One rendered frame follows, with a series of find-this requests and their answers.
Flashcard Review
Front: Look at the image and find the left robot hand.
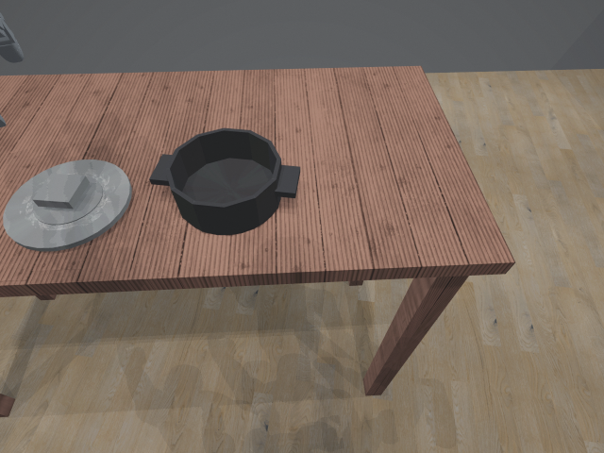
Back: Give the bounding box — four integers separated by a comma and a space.
0, 13, 24, 127

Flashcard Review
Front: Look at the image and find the knob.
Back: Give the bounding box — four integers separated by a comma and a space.
32, 174, 90, 209

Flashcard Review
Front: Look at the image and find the pot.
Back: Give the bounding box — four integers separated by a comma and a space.
149, 128, 300, 235

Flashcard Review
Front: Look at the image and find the table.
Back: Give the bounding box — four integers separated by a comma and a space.
0, 66, 515, 417

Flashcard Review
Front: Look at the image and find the lid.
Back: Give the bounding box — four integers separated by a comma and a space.
3, 159, 132, 252

